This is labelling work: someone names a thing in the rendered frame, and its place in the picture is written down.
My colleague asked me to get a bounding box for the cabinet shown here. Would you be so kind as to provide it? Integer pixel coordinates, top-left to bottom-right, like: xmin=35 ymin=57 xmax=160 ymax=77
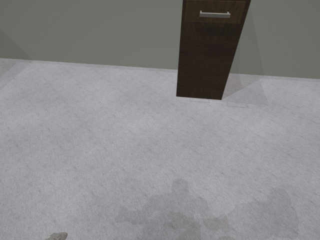
xmin=176 ymin=0 xmax=251 ymax=100

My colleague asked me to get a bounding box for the handle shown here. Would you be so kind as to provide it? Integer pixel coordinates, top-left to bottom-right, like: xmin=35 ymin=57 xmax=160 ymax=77
xmin=199 ymin=10 xmax=231 ymax=18

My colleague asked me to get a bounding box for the drawer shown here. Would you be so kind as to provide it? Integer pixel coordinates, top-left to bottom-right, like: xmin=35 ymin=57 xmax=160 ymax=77
xmin=185 ymin=0 xmax=247 ymax=23

